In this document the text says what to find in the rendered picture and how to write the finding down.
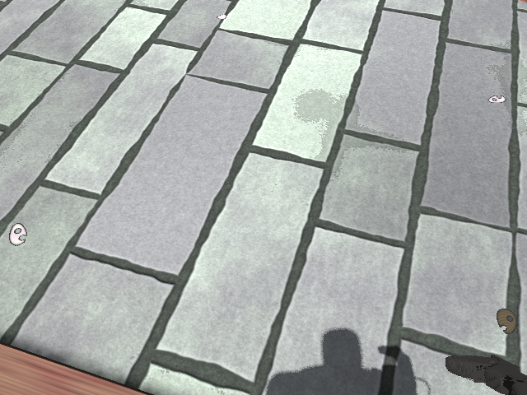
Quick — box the robot right hand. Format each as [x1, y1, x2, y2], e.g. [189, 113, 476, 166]
[445, 355, 527, 395]

